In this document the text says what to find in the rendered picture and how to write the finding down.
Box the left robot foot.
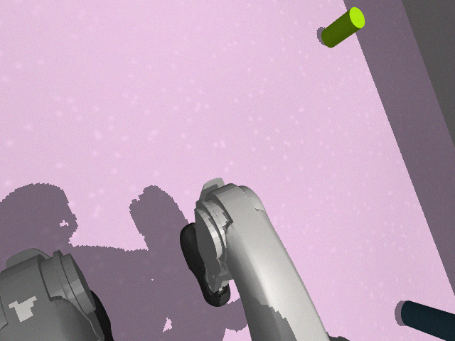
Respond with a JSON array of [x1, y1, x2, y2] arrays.
[[90, 290, 114, 341]]

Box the right robot foot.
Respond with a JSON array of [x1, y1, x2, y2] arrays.
[[180, 222, 230, 307]]

